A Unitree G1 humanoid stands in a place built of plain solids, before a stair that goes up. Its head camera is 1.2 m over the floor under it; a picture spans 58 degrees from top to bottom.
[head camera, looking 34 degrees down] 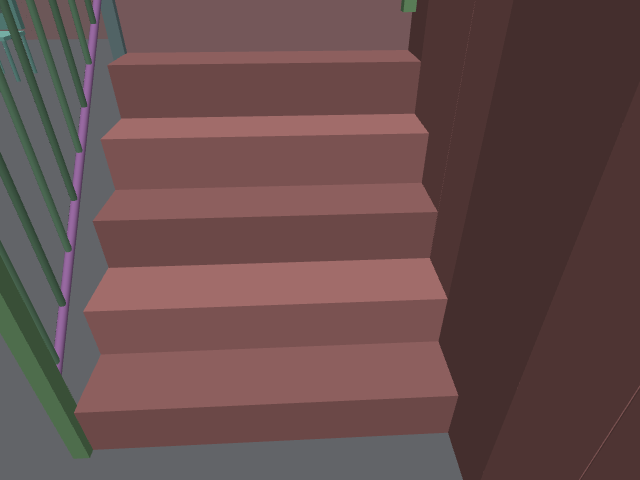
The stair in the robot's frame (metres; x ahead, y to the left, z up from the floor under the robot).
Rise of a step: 0.18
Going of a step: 0.20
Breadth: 1.04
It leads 3 degrees to the left of straight ahead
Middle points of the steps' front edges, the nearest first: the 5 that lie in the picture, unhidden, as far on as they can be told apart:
0.72 0.14 0.18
0.92 0.15 0.35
1.12 0.16 0.53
1.32 0.17 0.71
1.52 0.18 0.88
